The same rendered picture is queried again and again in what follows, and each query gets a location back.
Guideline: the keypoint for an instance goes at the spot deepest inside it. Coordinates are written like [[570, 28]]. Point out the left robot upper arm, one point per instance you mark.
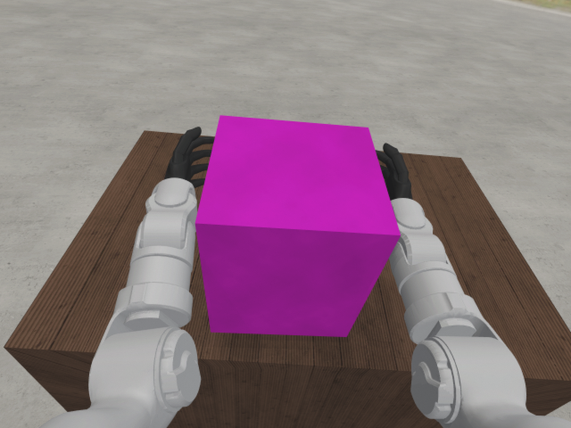
[[138, 379]]

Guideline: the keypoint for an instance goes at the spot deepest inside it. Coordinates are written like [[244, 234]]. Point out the robot right hand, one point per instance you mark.
[[395, 173]]

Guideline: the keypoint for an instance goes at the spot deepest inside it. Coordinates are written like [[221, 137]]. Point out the right robot upper arm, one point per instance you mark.
[[472, 382]]

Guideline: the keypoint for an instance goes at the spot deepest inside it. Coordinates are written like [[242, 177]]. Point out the right robot forearm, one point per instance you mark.
[[433, 298]]

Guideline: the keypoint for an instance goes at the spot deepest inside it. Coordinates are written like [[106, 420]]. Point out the carton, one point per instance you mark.
[[294, 227]]

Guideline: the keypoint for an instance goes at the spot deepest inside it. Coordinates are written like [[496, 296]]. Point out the left robot forearm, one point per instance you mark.
[[157, 291]]

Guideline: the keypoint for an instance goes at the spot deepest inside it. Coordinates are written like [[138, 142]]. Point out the pedestal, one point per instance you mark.
[[251, 380]]

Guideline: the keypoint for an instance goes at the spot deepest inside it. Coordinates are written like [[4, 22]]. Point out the robot left hand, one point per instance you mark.
[[183, 157]]

